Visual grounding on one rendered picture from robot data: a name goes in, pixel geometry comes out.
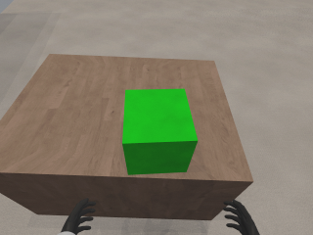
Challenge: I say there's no robot right hand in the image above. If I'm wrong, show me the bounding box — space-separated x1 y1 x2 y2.
223 199 260 235

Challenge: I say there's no robot left hand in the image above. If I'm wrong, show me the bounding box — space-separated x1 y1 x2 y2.
61 198 96 235

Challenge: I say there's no pedestal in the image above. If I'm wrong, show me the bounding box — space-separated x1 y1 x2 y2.
0 54 254 221

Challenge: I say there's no carton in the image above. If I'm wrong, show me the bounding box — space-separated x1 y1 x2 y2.
122 88 198 175

